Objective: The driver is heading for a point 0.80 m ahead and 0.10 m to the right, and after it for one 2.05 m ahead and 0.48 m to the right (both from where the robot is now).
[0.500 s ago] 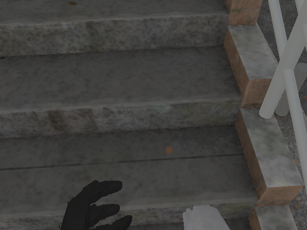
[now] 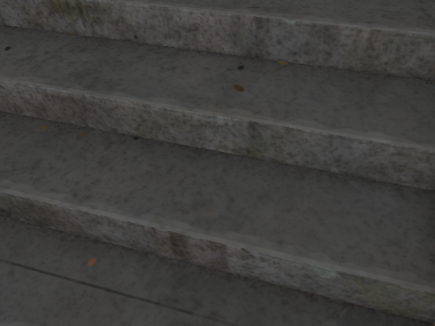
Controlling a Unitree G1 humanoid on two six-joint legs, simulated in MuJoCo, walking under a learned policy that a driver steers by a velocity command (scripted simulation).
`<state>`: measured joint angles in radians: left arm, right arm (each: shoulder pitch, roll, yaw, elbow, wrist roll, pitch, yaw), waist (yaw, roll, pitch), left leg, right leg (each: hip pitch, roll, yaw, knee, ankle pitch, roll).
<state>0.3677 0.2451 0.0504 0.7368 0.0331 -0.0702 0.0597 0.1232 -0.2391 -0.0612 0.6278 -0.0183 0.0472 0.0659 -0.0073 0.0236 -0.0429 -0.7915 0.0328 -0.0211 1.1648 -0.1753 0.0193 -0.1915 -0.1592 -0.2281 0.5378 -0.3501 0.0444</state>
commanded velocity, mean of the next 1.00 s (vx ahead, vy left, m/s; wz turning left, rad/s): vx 0.50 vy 0.00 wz -0.10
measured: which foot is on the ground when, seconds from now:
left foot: up 0.00-0.12, down 0.14-0.62, up 0.64-1.00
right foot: down 0.00-0.14, up 0.16-0.60, down 0.62-1.00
